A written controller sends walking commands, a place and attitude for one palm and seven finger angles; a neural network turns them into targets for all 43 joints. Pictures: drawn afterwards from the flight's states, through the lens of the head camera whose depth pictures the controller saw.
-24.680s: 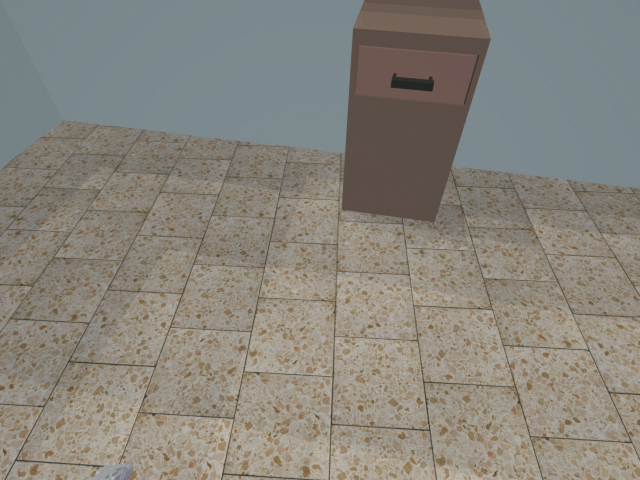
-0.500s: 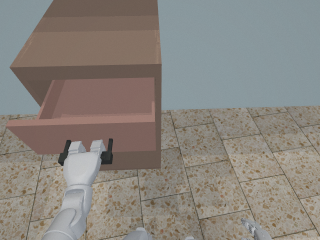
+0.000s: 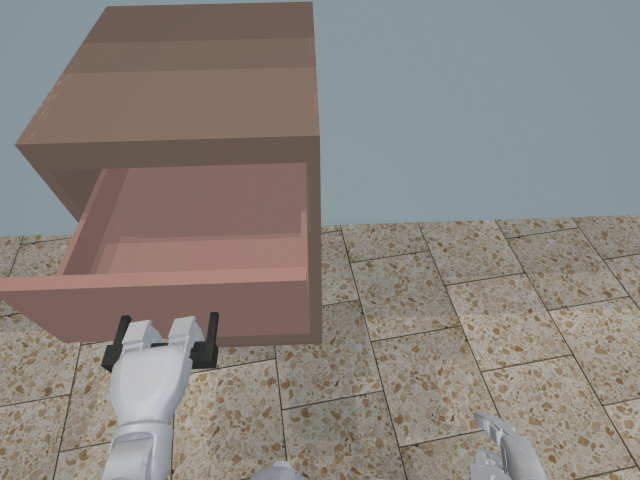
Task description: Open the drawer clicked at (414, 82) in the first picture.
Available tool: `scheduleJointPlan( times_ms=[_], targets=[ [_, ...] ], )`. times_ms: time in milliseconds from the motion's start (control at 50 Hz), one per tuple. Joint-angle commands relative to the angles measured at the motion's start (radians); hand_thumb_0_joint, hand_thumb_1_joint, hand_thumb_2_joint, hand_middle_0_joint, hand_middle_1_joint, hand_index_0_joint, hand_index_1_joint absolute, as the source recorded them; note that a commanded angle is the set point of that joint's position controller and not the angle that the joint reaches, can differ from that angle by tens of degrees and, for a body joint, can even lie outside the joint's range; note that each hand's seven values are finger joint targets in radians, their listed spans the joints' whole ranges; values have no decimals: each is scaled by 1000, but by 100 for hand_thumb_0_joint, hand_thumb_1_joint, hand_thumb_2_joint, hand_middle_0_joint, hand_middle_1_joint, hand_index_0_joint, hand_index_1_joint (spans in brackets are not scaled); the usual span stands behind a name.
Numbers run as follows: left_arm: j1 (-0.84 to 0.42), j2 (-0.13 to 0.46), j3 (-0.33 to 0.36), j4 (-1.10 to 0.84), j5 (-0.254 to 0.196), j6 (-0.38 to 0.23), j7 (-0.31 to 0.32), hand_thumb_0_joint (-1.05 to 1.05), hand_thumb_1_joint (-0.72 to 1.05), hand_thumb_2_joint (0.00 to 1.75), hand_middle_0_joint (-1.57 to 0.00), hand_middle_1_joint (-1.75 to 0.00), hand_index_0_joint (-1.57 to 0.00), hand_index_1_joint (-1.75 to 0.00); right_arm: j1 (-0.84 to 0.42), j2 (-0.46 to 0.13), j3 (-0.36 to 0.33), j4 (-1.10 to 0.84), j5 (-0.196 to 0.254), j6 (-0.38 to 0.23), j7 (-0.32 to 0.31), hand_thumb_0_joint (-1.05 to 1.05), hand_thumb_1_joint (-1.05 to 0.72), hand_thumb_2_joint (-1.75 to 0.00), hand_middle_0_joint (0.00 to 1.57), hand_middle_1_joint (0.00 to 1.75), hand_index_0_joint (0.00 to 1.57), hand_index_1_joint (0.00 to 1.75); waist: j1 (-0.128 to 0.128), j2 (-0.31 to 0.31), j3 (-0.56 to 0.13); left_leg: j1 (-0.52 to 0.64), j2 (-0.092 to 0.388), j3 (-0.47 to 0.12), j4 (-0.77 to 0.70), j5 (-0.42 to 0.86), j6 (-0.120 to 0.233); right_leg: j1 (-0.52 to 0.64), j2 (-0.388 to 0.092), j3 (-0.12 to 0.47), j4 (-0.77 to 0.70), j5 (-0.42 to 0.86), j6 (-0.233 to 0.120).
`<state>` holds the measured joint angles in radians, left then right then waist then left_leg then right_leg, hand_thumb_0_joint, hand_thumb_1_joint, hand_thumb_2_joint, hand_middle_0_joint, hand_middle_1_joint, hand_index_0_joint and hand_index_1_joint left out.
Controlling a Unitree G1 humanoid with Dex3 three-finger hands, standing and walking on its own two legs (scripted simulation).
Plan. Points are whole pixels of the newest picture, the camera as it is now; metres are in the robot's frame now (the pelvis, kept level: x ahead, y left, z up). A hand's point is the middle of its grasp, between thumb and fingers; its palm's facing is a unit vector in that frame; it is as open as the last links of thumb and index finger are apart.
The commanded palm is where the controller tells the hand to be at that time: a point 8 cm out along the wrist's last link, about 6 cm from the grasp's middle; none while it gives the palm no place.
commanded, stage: pull the drawer open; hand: left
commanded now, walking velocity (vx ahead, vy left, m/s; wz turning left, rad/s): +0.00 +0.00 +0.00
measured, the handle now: (165, 339) +0.30 +0.23 -0.03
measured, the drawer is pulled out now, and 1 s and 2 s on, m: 0.21 0.30 0.30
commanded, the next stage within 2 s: open the thumb to release the handle in 0.94 s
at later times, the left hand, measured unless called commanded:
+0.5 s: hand (163, 437) +0.19 +0.21 -0.05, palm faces -0.05 -0.14 -0.99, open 6.4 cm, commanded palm +0.14 +0.20 +0.00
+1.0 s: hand (156, 470) +0.15 +0.20 -0.05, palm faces -0.06 -0.13 -0.99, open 6.5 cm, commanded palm +0.10 +0.20 +0.00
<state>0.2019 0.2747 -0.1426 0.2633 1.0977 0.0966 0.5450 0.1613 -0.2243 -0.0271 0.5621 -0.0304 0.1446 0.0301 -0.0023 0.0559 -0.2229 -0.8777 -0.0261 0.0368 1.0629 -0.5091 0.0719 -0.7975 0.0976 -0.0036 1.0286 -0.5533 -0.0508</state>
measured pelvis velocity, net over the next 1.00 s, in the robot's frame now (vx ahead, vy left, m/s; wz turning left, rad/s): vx -0.01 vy -0.02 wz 0.01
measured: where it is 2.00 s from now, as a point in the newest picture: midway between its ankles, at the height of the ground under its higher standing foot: outside the picture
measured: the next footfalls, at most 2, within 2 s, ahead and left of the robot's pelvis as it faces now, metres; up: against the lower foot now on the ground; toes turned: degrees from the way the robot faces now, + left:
none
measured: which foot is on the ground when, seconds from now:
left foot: down 0.00-1.00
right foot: down 0.00-1.00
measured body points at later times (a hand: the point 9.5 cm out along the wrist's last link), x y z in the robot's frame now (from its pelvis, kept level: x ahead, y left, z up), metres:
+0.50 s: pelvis +0.00 +0.00 -0.01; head +0.06 -0.01 +0.43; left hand +0.18 +0.21 +0.01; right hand +0.21 -0.21 -0.11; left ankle +0.00 +0.07 -0.67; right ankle -0.04 -0.10 -0.67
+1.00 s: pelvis -0.01 -0.02 -0.02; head +0.04 -0.03 +0.42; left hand +0.15 +0.21 +0.01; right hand +0.20 -0.23 -0.12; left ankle +0.00 +0.07 -0.67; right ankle -0.04 -0.10 -0.67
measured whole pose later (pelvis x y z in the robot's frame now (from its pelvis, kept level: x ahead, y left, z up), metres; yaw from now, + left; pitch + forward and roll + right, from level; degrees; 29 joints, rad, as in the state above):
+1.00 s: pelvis -0.01 -0.02 -0.02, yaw +0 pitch +19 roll -1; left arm 0.57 0.30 -0.06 -0.02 1.09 -0.06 0.54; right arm 0.13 -0.22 0.01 0.47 -0.06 0.14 0.07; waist 0.03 0.05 -0.25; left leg -0.97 -0.02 0.03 1.19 -0.55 0.05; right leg -0.90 0.10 -0.02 1.18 -0.61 -0.08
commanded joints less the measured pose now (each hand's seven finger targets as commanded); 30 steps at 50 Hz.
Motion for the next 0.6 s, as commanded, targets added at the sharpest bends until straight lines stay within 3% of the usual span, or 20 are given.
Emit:
scheduleJointPlan(
  times_ms=[0,40,60,220,260,360,380,420,440,480,520,580],
  targets=[
    [145,91,62,-226,-12,-23,59,0,90,90,-40,-135,-40,-135,-64,-120,-38,-159,0,-46,1,0,-90,-90,20,30,20,30,48,-37,-228,328,21,-92,-98,557,-31,66,-20,11,-102,509,-11],
    [155,66,37,-238,-6,-26,62,0,90,90,-40,-135,-40,-135,-63,-118,-39,-162,-3,-45,5,0,-90,-90,20,30,20,30,41,-34,-220,326,20,-90,-89,547,-30,51,-21,4,-93,501,-9],
    [174,75,47,-254,-2,-33,64,0,90,90,-40,-135,-40,-135,-70,-117,-36,-166,-4,-46,8,0,-90,-90,20,30,20,30,50,-28,-244,327,18,-87,-85,556,-31,54,-22,7,-86,510,-7],
    [309,65,36,-325,6,-56,65,0,90,90,-40,-135,-40,-135,-83,-114,-25,-195,-6,-48,27,0,-90,-90,20,30,20,30,65,-10,-251,349,25,-104,-61,629,-34,23,-22,1,-57,509,-7],
    [323,75,50,-329,5,-61,63,0,90,90,-40,-135,-40,-135,-84,-115,-25,-198,-7,-47,28,0,-90,-90,20,30,20,30,65,-34,-236,328,24,-103,-59,598,-35,16,-21,0,-56,494,-6],
    [386,78,55,-352,7,-79,61,0,90,90,-40,-135,-40,-135,-97,-110,-18,-216,-9,-49,31,0,-90,-90,20,30,20,30,72,-27,-227,310,17,-100,-48,562,-34,3,-22,0,-48,471,-8],
    [381,67,44,-354,3,-78,58,0,90,90,-40,-135,-40,-135,-91,-110,-20,-217,-9,-49,31,0,-90,-90,20,30,20,30,63,-44,-213,300,18,-102,-49,545,-32,4,-23,-6,-51,462,-8],
    [404,104,84,-375,5,-94,61,0,90,90,-40,-135,-40,-135,-98,-108,-16,-221,-11,-51,31,0,-90,-90,20,30,20,30,78,-37,-240,300,14,-97,-41,551,-35,7,-23,10,-40,477,-10],
    [448,97,87,-363,2,-97,62,0,90,90,-40,-135,-40,-135,-96,-107,-16,-225,-9,-53,29,0,-90,-90,20,30,20,30,82,-24,-219,290,14,-95,-42,543,-34,12,-22,1,-40,468,-11],
    [420,96,79,-387,5,-101,59,0,90,90,-40,-135,-40,-135,-102,-107,-16,-227,-12,-50,30,0,-90,-90,20,30,20,30,73,-36,-212,274,11,-92,-36,503,-33,-4,-23,8,-41,453,-12],
    [465,118,106,-380,6,-114,60,0,90,90,-40,-135,-40,-135,-112,-104,-8,-231,-13,-54,31,0,-90,-90,20,30,20,30,86,-36,-208,263,6,-89,-31,490,-36,-12,-21,19,-34,447,-14],
    [493,113,106,-405,2,-123,58,0,90,90,-40,-135,-40,-135,-114,-103,-10,-239,-14,-55,32,0,-90,-90,20,30,20,30,86,-20,-202,248,3,-86,-24,474,-33,-10,-22,18,-32,445,-17]
  ],
)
